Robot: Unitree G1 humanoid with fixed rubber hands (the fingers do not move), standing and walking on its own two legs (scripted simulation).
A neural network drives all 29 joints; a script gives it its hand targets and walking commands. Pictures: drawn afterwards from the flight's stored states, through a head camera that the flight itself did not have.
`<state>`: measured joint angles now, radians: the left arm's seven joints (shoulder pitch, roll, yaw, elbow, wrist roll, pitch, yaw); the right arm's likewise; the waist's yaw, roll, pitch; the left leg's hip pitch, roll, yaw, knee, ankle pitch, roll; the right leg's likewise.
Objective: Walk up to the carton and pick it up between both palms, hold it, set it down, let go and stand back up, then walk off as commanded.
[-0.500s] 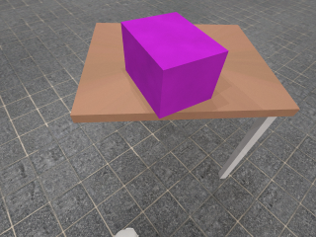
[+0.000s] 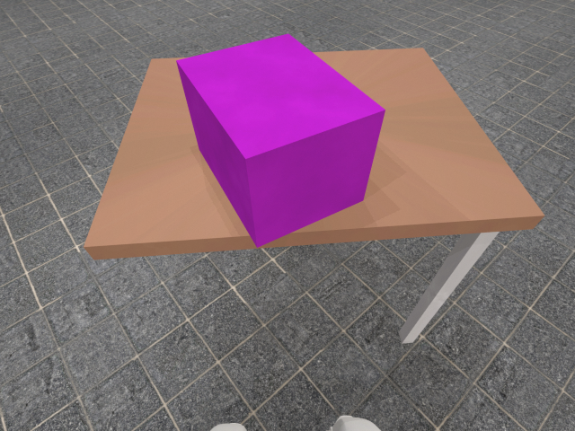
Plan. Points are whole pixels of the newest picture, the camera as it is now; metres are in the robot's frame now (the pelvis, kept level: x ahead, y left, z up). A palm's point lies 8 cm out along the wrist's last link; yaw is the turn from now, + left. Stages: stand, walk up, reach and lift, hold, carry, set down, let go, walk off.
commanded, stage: walk up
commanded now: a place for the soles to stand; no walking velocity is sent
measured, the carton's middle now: (273, 133) +0.58 +0.03 +0.08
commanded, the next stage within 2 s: none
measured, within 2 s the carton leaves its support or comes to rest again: neither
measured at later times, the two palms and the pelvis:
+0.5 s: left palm out of the picture +0.06 +0.31 -0.11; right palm out of the picture +0.09 -0.29 -0.09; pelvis +0.01 +0.01 +0.01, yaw +4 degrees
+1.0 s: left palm out of the picture +0.07 +0.32 -0.11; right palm out of the picture +0.12 -0.28 -0.08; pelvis +0.01 +0.02 +0.01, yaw +4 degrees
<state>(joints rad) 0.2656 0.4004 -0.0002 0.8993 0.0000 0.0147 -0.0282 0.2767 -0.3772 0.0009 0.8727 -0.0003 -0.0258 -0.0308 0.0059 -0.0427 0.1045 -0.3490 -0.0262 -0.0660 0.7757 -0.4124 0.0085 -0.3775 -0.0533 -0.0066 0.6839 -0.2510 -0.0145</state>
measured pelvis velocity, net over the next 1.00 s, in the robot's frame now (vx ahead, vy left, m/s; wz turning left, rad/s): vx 0.01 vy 0.02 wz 0.06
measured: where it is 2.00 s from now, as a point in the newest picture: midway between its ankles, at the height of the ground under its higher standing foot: outside the picture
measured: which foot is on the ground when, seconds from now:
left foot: up 0.00-0.24, down 0.26-1.00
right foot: down 0.00-1.00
